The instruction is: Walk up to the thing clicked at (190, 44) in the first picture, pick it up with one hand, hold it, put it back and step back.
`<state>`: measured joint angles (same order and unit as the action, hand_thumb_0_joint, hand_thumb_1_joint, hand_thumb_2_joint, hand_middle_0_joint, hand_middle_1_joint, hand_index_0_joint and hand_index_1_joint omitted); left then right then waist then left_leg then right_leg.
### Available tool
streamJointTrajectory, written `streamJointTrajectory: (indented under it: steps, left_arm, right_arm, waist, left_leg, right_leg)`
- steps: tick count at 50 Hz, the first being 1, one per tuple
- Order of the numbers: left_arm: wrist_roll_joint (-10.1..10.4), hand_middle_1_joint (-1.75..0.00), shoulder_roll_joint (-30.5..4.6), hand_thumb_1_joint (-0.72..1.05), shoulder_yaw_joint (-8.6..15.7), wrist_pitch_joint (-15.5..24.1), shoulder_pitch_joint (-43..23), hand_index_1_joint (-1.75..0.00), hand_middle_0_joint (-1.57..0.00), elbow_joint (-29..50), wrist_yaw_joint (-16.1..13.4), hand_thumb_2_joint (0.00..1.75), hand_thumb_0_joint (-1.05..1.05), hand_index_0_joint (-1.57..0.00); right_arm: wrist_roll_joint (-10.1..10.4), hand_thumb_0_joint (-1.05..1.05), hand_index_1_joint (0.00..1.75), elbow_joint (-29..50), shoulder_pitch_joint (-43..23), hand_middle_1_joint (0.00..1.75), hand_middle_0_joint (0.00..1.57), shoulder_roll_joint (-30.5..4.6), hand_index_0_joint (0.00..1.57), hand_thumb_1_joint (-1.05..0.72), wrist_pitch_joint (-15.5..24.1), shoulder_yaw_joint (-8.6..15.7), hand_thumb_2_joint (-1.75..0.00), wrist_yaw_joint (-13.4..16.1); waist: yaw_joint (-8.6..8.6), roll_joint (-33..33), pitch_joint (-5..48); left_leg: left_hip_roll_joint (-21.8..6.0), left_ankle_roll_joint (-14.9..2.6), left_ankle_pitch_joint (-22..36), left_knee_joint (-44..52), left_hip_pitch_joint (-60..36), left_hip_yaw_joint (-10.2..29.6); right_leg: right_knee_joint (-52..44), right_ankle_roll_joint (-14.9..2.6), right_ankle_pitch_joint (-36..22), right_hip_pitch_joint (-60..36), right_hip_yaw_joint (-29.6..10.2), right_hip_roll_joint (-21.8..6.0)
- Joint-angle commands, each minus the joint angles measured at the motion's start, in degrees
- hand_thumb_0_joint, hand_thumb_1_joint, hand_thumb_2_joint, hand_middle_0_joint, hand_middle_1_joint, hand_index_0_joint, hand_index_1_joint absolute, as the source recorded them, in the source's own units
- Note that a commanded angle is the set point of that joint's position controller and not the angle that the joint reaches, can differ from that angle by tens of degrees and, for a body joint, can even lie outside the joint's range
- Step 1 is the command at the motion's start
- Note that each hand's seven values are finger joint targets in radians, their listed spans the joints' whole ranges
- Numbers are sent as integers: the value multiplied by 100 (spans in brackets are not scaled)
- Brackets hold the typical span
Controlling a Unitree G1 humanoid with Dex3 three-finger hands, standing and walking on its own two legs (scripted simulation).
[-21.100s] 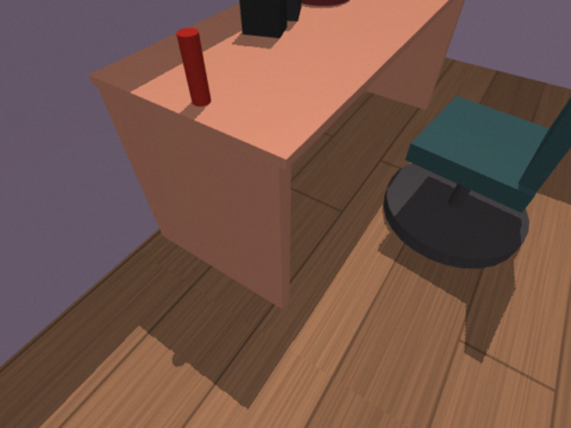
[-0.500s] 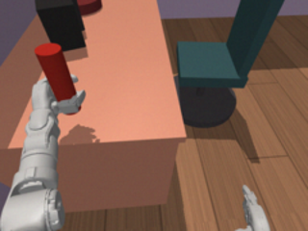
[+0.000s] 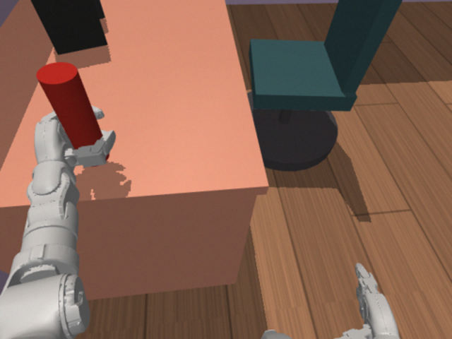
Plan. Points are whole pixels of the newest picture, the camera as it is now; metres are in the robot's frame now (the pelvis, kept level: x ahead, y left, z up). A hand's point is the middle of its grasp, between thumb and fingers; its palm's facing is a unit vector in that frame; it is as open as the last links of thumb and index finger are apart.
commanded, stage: lower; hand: left
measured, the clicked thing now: (79, 121) +0.45 +0.22 +0.14
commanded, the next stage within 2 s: loosen in 0.68 s
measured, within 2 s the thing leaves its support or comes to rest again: rests again in 0.62 s
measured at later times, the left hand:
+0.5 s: hand (101, 148) +0.45 +0.21 +0.07, palm faces +0.16 -0.99 +0.00, open 6.9 cm
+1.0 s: hand (103, 155) +0.45 +0.21 +0.06, palm faces +0.17 -0.99 +0.01, open 7.3 cm
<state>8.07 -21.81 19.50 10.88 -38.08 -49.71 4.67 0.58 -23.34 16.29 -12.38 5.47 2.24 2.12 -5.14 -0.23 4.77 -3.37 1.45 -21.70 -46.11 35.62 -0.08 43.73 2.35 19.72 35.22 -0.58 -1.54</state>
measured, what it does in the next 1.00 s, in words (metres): stands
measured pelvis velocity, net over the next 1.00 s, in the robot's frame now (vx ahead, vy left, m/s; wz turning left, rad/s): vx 0.00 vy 0.00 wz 0.00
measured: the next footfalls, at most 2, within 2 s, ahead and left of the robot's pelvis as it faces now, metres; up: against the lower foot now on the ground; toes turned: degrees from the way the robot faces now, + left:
none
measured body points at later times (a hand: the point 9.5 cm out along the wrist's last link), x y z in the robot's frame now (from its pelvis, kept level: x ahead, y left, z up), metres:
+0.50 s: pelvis +0.00 +0.00 -0.01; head +0.07 +0.02 +0.43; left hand +0.44 +0.26 +0.07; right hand +0.16 -0.25 -0.06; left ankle +0.01 +0.13 -0.71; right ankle +0.02 -0.15 -0.71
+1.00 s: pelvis +0.00 +0.00 -0.02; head +0.07 +0.02 +0.43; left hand +0.43 +0.26 +0.06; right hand +0.16 -0.25 -0.05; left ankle +0.01 +0.13 -0.71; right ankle +0.02 -0.15 -0.71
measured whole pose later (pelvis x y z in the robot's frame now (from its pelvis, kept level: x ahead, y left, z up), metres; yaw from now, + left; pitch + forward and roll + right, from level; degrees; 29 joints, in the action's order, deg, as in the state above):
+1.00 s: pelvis +0.00 +0.00 -0.02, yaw +0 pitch +14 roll -1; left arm 7.5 -19.5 19.3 15.7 -34.6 -48.1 4.2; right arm -0.4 -10.0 21.6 -12.3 1.2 2.3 0.2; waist -5.6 0.3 5.9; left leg -3.3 1.2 -25.2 -53.3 41.7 0.3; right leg 50.5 2.7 23.0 41.1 -0.6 -1.6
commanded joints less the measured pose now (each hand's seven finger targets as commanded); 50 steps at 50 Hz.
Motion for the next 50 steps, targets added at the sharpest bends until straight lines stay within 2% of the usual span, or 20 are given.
streamJointTrajectory:
  steps: [1,2,6,11,13,14,17,21,22,24,25,27,29,31,33,36,37,39,44,50]
  left_arm:
    - [62,-141,-1319,41,184,466,-2323,-141,-134,909,-5,126,0,-135]
    - [57,-142,-1394,42,172,545,-2738,-143,-135,1537,13,128,0,-136]
    - [19,-143,-1325,43,219,500,-2327,-143,-135,892,-6,128,0,-137]
    - [1,-141,-1366,43,116,649,-2796,-141,-133,1614,15,127,0,-134]
    - [3,-141,-1334,43,268,603,-2167,-142,-133,983,6,129,0,-134]
    - [2,-141,-1228,43,48,672,-2630,-141,-133,1584,43,127,0,-134]
    - [-16,-141,-1446,42,299,656,-2329,-141,-134,1220,11,128,0,-134]
    - [-21,-138,-1283,40,229,677,-2145,-139,-131,1111,-5,126,0,-132]
    - [-5,-138,-1130,39,38,750,-2511,-139,-130,1590,13,126,0,-131]
    - [-23,-139,-1339,39,309,704,-2004,-139,-131,1120,-22,125,0,-132]
    - [-6,-137,-1160,38,80,776,-2539,-137,-129,1718,-9,124,0,-130]
    - [-29,-139,-1204,41,215,736,-2025,-139,-131,1076,-31,127,0,-132]
    - [-29,-137,-1021,38,30,807,-2200,-138,-130,1472,-15,126,0,-131]
    - [-38,-137,-1284,39,197,823,-2231,-137,-129,1531,-58,125,0,-130]
    - [-29,-136,-914,40,-26,811,-2076,-136,-129,1446,-29,124,0,-129]
    - [-57,-136,-1209,41,198,856,-1907,-137,-130,1522,-51,125,0,-130]
    - [-63,-137,-1027,39,-11,880,-2169,-138,-130,1844,-25,125,0,-131]
    - [-74,-138,-1059,38,181,785,-1594,-138,-131,1154,-43,126,0,-131]
    - [51,-106,-997,10,120,898,-2217,-104,-113,1786,-28,86,0,-116]
    - [-27,-69,-900,-28,30,862,-2004,-68,-80,1283,-53,46,0,-82]
  right_arm:
    - [-13,0,5,1018,-122,5,5,-850,5,51,277,470,-6,55]
    - [-17,0,5,1237,-173,5,5,-747,5,52,291,327,-6,33]
    - [-37,0,5,1131,128,5,5,-778,5,52,231,417,-6,19]
    - [-49,0,5,1631,-18,5,5,-691,5,51,205,332,-6,-13]
    - [-64,0,5,1363,285,5,5,-684,5,52,150,321,-6,-22]
    - [-53,0,5,1675,90,5,5,-696,5,52,169,315,-6,-28]
    - [-80,0,5,1610,226,5,5,-788,5,52,126,412,-6,-20]
    - [-80,0,5,1809,356,5,5,-757,5,51,97,394,-6,-45]
    - [-73,0,5,1893,229,5,5,-664,5,51,104,315,-6,-64]
    - [-88,0,5,1814,370,5,5,-829,5,51,58,490,-6,-50]
    - [-78,0,5,2108,239,5,5,-752,5,51,94,405,-6,-77]
    - [-92,0,5,1808,501,5,5,-757,5,51,37,460,-6,-77]
    - [-90,0,5,2082,433,5,5,-692,5,51,51,357,-6,-97]
    - [-102,0,5,1999,518,5,5,-857,5,51,14,559,-6,-75]
    - [-98,0,5,2291,413,5,5,-664,5,51,41,329,-6,-121]
    - [-113,0,5,2168,572,5,5,-761,5,51,-45,431,-6,-115]
    - [-107,0,5,2279,422,5,5,-679,5,51,-41,378,-6,-130]
    - [-110,0,5,2009,621,5,5,-761,5,51,-98,496,-6,-144]
    - [-102,0,5,2334,531,5,5,-761,5,51,-99,502,-5,-144]
    - [-110,0,5,2326,594,5,5,-746,5,50,-132,450,-5,-134]
  waist:
    - [-85,-139,2052]
    - [-22,-375,2511]
    - [-87,-278,2099]
    - [-44,-479,2673]
    - [-35,-341,2277]
    - [-67,-556,2623]
    - [-106,-400,2369]
    - [-128,-286,2329]
    - [-66,-495,2541]
    - [-100,-266,2341]
    - [-97,-440,2585]
    - [-103,-364,2230]
    - [-110,-410,2558]
    - [-105,-536,2535]
    - [-98,-402,2504]
    - [-55,-362,2550]
    - [-30,-607,2661]
    - [-61,-385,2164]
    - [-95,-503,2500]
    - [-143,-340,2339]
  left_leg:
    - [211,-221,1456,374,-1014,-120]
    - [197,-198,1590,355,-1245,-95]
    - [169,-170,1571,307,-1073,-66]
    - [193,-182,1682,192,-1133,-91]
    - [169,-170,1836,164,-964,-61]
    - [180,-165,1841,136,-1228,-88]
    - [173,-176,1759,81,-993,-77]
    - [177,-193,1678,47,-947,-81]
    - [185,-173,1723,61,-1001,-79]
    - [189,-207,1759,-16,-830,-86]
    - [201,-186,1730,12,-992,-95]
    - [174,-167,1660,15,-886,-58]
    - [169,-168,1726,-28,-975,-58]
    - [176,-155,1783,-53,-1016,-65]
    - [170,-160,1922,-80,-988,-58]
    - [189,-199,2049,-165,-825,-83]
    - [195,-163,2002,-122,-972,-81]
    - [154,-152,1924,-100,-714,-31]
    - [180,-154,1543,-67,-884,-60]
    - [159,-159,1641,-109,-854,-41]
  right_leg:
    - [-360,-221,-1456,-760,220,173]
    - [-315,-238,-1520,-784,219,178]
    - [-235,-263,-1383,-497,266,206]
    - [-130,-250,-1563,-776,226,177]
    - [-75,-261,-1611,-622,256,192]
    - [-84,-264,-1630,-614,223,183]
    - [-62,-247,-1589,-523,229,186]
    - [-18,-248,-1513,-482,234,195]
    - [21,-266,-1571,-598,237,191]
    - [26,-232,-1663,-556,209,186]
    - [46,-249,-1646,-593,208,189]
    - [72,-264,-1447,-365,255,210]
    - [114,-271,-1538,-472,234,193]
    - [132,-271,-1545,-418,232,203]
    - [159,-259,-1687,-514,249,199]
    - [193,-239,-1931,-635,192,165]
    - [208,-265,-1809,-609,203,175]
    - [213,-272,-1643,-371,246,197]
    - [176,-268,-1402,-417,227,203]
    - [228,-271,-1431,-277,237,198]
